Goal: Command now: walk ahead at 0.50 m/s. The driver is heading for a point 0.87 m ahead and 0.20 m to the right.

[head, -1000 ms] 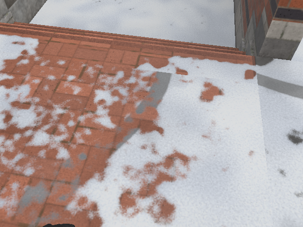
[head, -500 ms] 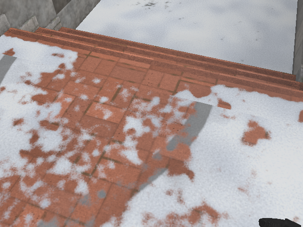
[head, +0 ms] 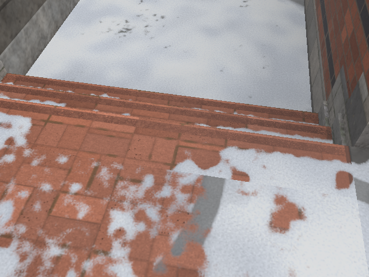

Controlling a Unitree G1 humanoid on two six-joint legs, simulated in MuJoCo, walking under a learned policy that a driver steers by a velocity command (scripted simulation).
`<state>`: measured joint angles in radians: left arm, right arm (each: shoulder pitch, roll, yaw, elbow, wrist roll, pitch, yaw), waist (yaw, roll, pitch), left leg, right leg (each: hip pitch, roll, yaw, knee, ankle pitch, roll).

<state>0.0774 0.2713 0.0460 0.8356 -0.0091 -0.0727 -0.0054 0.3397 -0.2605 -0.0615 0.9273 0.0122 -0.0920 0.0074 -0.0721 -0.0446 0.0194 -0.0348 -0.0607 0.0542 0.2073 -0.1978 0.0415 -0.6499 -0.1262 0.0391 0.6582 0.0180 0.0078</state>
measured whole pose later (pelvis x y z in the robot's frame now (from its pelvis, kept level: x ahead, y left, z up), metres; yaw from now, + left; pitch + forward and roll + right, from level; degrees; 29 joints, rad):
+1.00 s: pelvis +0.56 -0.01 +0.00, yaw -3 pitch +1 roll +2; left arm 0.21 0.22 0.02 0.91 0.08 -0.08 -0.07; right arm 0.40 -0.17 -0.02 0.96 -0.10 -0.12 0.02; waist -0.04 -0.04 0.01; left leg -0.07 -0.06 0.12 0.21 -0.17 0.07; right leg -0.74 -0.10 0.07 0.93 -0.01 -0.06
